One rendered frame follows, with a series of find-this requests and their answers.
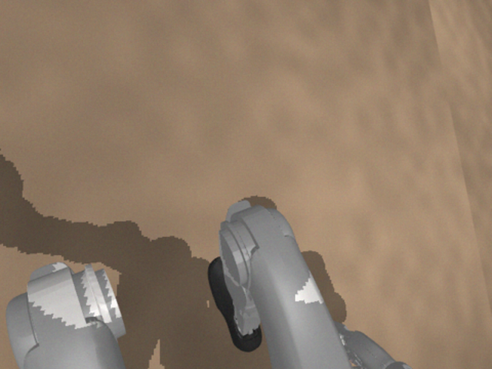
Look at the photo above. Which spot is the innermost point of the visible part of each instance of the right robot foot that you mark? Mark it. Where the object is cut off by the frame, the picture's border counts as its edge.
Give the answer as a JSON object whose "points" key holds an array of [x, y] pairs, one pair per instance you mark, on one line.
{"points": [[225, 305]]}

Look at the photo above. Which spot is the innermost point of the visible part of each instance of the right robot hand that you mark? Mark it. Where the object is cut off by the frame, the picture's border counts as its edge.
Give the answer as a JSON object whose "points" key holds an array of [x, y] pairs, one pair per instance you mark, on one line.
{"points": [[363, 351]]}

